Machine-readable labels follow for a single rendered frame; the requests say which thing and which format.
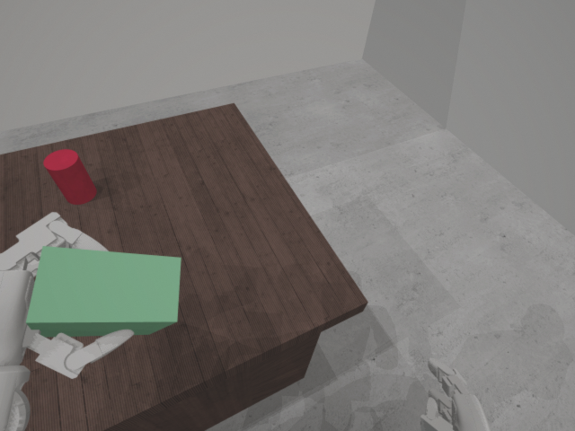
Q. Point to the sponge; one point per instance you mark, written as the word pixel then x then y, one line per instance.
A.
pixel 94 293

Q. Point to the left robot forearm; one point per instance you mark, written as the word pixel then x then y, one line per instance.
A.
pixel 14 406

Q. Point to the robot left hand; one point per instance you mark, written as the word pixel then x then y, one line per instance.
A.
pixel 18 267

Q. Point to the robot right hand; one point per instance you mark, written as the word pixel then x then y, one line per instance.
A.
pixel 463 413

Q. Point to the table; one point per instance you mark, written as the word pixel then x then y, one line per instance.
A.
pixel 258 284

